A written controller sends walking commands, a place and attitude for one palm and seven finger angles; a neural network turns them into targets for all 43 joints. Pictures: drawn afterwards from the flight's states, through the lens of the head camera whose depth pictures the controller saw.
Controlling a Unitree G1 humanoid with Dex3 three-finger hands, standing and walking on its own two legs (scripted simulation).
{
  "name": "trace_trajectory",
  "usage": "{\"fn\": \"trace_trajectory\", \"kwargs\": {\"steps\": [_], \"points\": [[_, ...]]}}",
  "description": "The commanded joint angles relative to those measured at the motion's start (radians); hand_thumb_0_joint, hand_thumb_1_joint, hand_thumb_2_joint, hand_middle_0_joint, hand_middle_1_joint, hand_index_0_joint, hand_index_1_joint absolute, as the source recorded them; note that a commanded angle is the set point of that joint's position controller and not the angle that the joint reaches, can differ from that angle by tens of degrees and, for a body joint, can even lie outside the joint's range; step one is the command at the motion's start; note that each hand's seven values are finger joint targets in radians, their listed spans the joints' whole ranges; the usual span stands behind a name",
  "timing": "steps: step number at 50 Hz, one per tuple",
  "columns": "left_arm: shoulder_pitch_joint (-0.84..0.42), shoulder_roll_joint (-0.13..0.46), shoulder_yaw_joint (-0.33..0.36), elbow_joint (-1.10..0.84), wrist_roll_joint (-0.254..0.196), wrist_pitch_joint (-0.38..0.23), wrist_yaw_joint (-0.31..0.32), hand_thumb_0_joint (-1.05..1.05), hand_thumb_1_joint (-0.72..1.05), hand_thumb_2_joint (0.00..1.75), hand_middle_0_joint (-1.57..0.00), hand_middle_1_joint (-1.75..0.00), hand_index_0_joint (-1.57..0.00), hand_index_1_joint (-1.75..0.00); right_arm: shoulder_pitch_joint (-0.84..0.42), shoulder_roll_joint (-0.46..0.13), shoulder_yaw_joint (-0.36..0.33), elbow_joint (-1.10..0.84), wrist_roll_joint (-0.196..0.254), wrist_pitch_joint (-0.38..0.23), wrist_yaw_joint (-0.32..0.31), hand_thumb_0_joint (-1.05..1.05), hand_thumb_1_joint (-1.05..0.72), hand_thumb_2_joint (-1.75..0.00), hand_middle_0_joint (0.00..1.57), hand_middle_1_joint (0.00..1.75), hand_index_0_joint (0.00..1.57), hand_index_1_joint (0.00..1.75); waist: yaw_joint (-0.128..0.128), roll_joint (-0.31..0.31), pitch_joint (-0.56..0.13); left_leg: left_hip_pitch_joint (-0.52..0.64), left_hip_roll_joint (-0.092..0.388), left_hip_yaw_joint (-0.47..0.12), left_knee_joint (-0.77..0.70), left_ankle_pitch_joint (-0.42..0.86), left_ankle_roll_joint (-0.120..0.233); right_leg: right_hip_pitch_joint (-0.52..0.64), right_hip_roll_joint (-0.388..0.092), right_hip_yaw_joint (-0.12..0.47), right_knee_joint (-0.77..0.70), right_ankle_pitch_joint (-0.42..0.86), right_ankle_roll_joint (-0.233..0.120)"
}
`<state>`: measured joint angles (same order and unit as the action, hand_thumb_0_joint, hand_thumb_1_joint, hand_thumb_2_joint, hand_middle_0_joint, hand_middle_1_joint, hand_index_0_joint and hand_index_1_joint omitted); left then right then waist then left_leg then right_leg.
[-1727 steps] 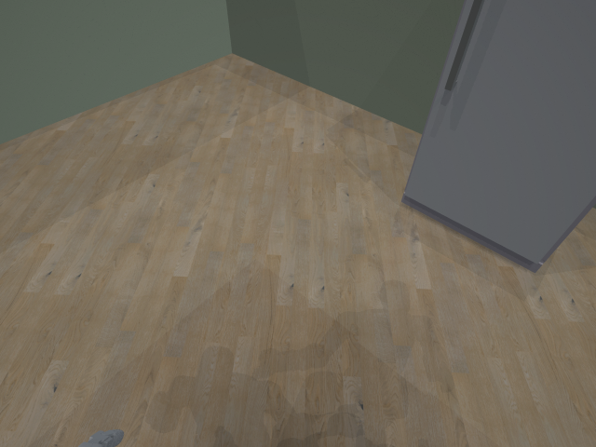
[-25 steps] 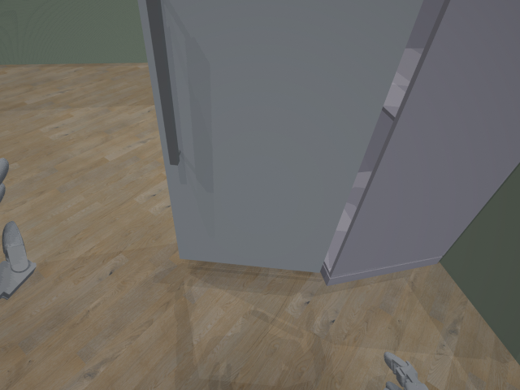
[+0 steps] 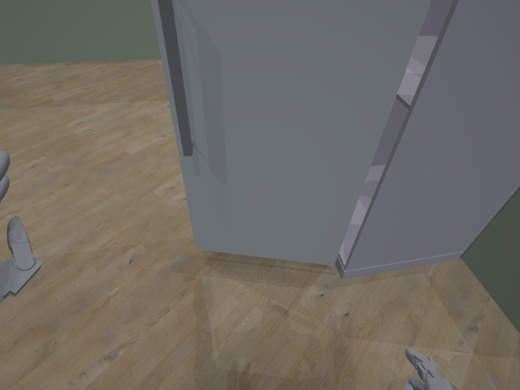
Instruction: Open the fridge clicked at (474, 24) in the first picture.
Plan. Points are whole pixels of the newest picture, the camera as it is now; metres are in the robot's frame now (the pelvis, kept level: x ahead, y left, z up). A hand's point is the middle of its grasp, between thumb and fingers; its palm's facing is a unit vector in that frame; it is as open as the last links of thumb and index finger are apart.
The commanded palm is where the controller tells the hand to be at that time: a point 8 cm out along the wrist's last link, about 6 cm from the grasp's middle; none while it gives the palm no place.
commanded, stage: let the arm hang, fingers relaxed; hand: left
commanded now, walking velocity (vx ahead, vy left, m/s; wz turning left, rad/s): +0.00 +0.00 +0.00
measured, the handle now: (180, 81) +0.79 +0.26 +0.11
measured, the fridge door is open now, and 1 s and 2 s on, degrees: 72 72 72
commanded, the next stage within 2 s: look to check the result in 1.16 s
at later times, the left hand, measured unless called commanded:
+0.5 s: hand out of the picture +0.02 +0.22 -0.17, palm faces +0.02 -0.98 -0.19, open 7.1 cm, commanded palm none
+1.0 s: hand out of the picture +0.11 +0.30 -0.13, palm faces -0.02 -0.94 -0.34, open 7.4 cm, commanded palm none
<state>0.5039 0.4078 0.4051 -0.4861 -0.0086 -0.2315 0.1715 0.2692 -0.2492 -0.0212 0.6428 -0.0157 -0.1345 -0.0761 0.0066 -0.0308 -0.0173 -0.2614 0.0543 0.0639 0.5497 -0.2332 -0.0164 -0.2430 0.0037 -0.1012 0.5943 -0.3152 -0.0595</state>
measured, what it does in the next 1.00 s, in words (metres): shifts its weight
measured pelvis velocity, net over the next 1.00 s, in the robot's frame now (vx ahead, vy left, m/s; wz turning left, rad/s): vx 0.02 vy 0.05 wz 0.01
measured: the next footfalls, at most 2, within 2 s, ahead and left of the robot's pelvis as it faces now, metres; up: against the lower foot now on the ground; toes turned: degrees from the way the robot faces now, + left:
none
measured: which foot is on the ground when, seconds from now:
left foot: down 0.00-1.00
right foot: down 0.00-1.00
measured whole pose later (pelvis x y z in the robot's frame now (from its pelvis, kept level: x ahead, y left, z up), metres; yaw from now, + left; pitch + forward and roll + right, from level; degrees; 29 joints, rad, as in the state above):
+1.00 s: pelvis +0.02 +0.05 +0.02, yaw +1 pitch -1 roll +0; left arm 0.08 0.34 0.00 1.11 0.02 -0.01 -0.01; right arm 0.11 -0.32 0.00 1.11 -0.02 -0.01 0.01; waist -0.01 0.02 0.01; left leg -0.17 -0.01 0.08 0.34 -0.16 0.04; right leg -0.13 -0.04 -0.09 0.35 -0.20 0.01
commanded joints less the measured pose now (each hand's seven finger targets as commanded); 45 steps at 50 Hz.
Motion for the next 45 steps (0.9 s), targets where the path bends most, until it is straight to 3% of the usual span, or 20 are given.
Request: {"fn": "trace_trajectory", "kwargs": {"steps": [1, 2, 3, 4, 5, 7, 8, 10, 12, 13, 14, 17, 19, 22, 30, 42, 45], "points": [[-0.034, 0.161, 0.128, -0.055, -0.012, -0.035, 0.01, 0.0, 0.9, 0.9, -0.2, -0.3, -0.2, -0.3, -0.096, -0.088, -0.024, -0.152, 0.019, -0.042, 0.0, 0.0, -0.9, -0.9, 0.2, 0.3, 0.2, 0.3, -0.005, 0.062, 0.055, -0.11, 0.064, -0.1, -0.102, -0.07, 0.061, -0.008, -0.099, 0.205, -0.203, -0.016, 0.039], [-0.05, 0.151, 0.114, -0.046, -0.012, -0.031, 0.005, 0.0, 0.9, 0.9, -0.2, -0.3, -0.2, -0.3, -0.094, -0.087, -0.024, -0.152, 0.02, -0.041, 0.004, 0.0, -0.9, -0.9, 0.2, 0.3, 0.2, 0.3, -0.008, -0.001, 0.063, -0.105, 0.041, -0.075, -0.065, -0.071, 0.052, -0.017, -0.124, 0.227, -0.232, -0.025, 0.026], [-0.094, 0.042, -0.295, 0.612, 0.075, 0.108, -0.133, 0.0, 0.9, 0.9, -0.2, -0.3, -0.2, -0.3, -0.156, -0.232, -0.069, 0.059, 0.009, -0.075, 0.088, 0.0, -0.9, -0.9, 0.2, 0.3, 0.2, 0.3, -0.069, 0.007, 0.026, -0.05, 0.08, -0.059, 0.084, 0.193, 0.03, -0.11, -0.187, 0.11, -0.061, 0.252, 0.01], [-0.128, 0.016, -0.275, 0.606, 0.045, 0.204, -0.17, 0.0, 0.9, 0.9, -0.2, -0.3, -0.2, -0.3, -0.132, -0.23, -0.064, 0.018, 0.018, 0.013, 0.089, 0.0, -0.9, -0.9, 0.2, 0.3, 0.2, 0.3, -0.036, 0.037, -0.031, -0.055, 0.102, -0.104, 0.027, 0.257, 0.029, -0.093, -0.176, 0.114, -0.031, 0.301, 0.034], [-0.114, -0.011, -0.276, 0.608, 0.046, 0.228, -0.176, 0.0, 0.9, 0.9, -0.2, -0.3, -0.2, -0.3, -0.12, -0.209, -0.06, -0.001, 0.011, 0.032, 0.082, 0.0, -0.9, -0.9, 0.2, 0.3, 0.2, 0.3, -0.021, 0.049, -0.025, -0.091, 0.115, -0.123, 0.0, 0.268, 0.045, -0.064, -0.134, 0.081, 0.008, 0.251, 0.05], [-0.172, -0.018, -0.291, 0.684, 0.04, 0.228, -0.178, 0.0, 0.9, 0.9, -0.2, -0.3, -0.2, -0.3, -0.126, -0.213, -0.041, 0.008, -0.003, 0.058, 0.078, 0.0, -0.9, -0.9, 0.2, 0.3, 0.2, 0.3, 0.001, 0.013, -0.035, -0.177, 0.138, -0.186, -0.045, 0.28, 0.092, -0.016, -0.095, 0.059, 0.072, 0.168, 0.048], [-0.212, 0.006, -0.296, 0.737, 0.04, 0.225, -0.178, 0.0, 0.9, 0.9, -0.2, -0.3, -0.2, -0.3, -0.14, -0.222, -0.037, 0.016, -0.008, 0.066, 0.08, 0.0, -0.9, -0.9, 0.2, 0.3, 0.2, 0.3, 0.006, -0.025, -0.036, -0.177, 0.13, -0.194, -0.054, 0.318, 0.092, 0.009, -0.086, 0.07, 0.068, 0.183, 0.041], [-0.243, 0.042, -0.305, 0.84, 0.039, 0.218, -0.174, 0.0, 0.9, 0.9, -0.2, -0.3, -0.2, -0.3, -0.148, -0.228, -0.03, 0.03, -0.008, 0.078, 0.077, 0.0, -0.9, -0.9, 0.2, 0.3, 0.2, 0.3, 0.01, -0.125, -0.081, -0.141, 0.091, -0.166, -0.028, 0.294, 0.076, 0.064, -0.117, 0.104, -0.013, 0.247, 0.023], [-0.283, 0.074, -0.311, 0.961, 0.043, 0.21, -0.169, 0.0, 0.9, 0.9, -0.2, -0.3, -0.2, -0.3, -0.132, -0.221, -0.032, 0.069, -0.009, 0.094, 0.075, 0.0, -0.9, -0.9, 0.2, 0.3, 0.2, 0.3, -0.007, -0.208, -0.115, -0.056, 0.026, -0.104, 0.035, 0.234, 0.048, 0.045, -0.189, 0.169, -0.081, 0.325, -0.02], [-0.305, 0.076, -0.321, 1.011, 0.042, 0.213, -0.164, 0.0, 0.9, 0.9, -0.2, -0.3, -0.2, -0.3, -0.12, -0.208, -0.027, 0.084, -0.01, 0.104, 0.075, 0.0, -0.9, -0.9, 0.2, 0.3, 0.2, 0.3, -0.017, -0.187, -0.11, -0.03, 0.009, -0.093, 0.036, 0.212, 0.041, 0.026, -0.205, 0.17, -0.093, 0.32, -0.037], [-0.318, 0.063, -0.331, 1.058, 0.038, 0.218, -0.162, 0.0, 0.9, 0.9, -0.2, -0.3, -0.2, -0.3, -0.119, -0.185, -0.021, 0.107, -0.013, 0.113, 0.075, 0.0, -0.9, -0.9, 0.2, 0.3, 0.2, 0.3, -0.02, -0.125, -0.097, -0.007, 0.004, -0.082, 0.026, 0.181, 0.037, 0.0, -0.212, 0.173, -0.113, 0.278, -0.036], [-0.333, 0.033, -0.352, 1.182, 0.033, 0.223, -0.158, 0.0, 0.9, 0.9, -0.2, -0.3, -0.2, -0.3, -0.133, -0.154, -0.009, 0.163, -0.016, 0.129, 0.076, 0.0, -0.9, -0.9, 0.2, 0.3, 0.2, 0.3, -0.022, 0.075, -0.065, 0.027, 0.028, -0.108, -0.059, 0.132, 0.042, -0.024, -0.161, 0.156, -0.156, 0.111, 0.0], [-0.318, 0.023, -0.356, 1.257, 0.031, 0.223, -0.158, 0.0, 0.9, 0.9, -0.2, -0.3, -0.2, -0.3, -0.14, -0.152, -0.008, 0.197, -0.013, 0.134, 0.073, 0.0, -0.9, -0.9, 0.2, 0.3, 0.2, 0.3, -0.013, 0.159, -0.046, -0.004, 0.046, -0.13, -0.109, 0.066, 0.048, 0.01, -0.138, 0.144, -0.19, 0.037, 0.011], [-0.303, 0.016, -0.342, 1.344, 0.031, 0.22, -0.158, 0.0, 0.9, 0.9, -0.2, -0.3, -0.2, -0.3, -0.131, -0.154, -0.019, 0.245, -0.016, 0.136, 0.065, 0.0, -0.9, -0.9, 0.2, 0.3, 0.2, 0.3, -0.007, 0.216, -0.034, -0.034, 0.05, -0.134, -0.147, -0.042, 0.048, 0.052, -0.133, 0.141, -0.233, 0.001, -0.001], [-0.348, 0.065, -0.348, 1.488, 0.026, 0.208, -0.166, 0.0, 0.9, 0.9, -0.2, -0.3, -0.2, -0.3, -0.1, -0.214, -0.031, 0.342, -0.005, 0.126, 0.058, 0.0, -0.9, -0.9, 0.2, 0.3, 0.2, 0.3, -0.01, 0.055, -0.004, 0.016, 0.074, -0.148, -0.205, -0.005, 0.053, 0.071, -0.139, 0.124, -0.298, 0.028, -0.003], [-0.412, 0.113, -0.361, 1.559, 0.023, 0.203, -0.167, 0.0, 0.9, 0.9, -0.2, -0.3, -0.2, -0.3, -0.161, -0.269, -0.022, 0.408, -0.004, 0.115, 0.066, 0.0, -0.9, -0.9, 0.2, 0.3, 0.2, 0.3, -0.007, 0.013, 0.026, 0.074, 0.088, -0.148, -0.283, 0.082, 0.051, 0.091, -0.145, 0.121, -0.32, 0.108, 0.021], [-0.427, 0.12, -0.363, 1.559, 0.024, 0.202, -0.167, 0.0, 0.9, 0.9, -0.2, -0.3, -0.2, -0.3, -0.18, -0.272, -0.02, 0.413, -0.003, 0.112, 0.068, 0.0, -0.9, -0.9, 0.2, 0.3, 0.2, 0.3, -0.006, 0.033, 0.015, 0.085, 0.089, -0.147, -0.292, 0.114, 0.049, 0.106, -0.146, 0.119, -0.315, 0.133, 0.025]]}}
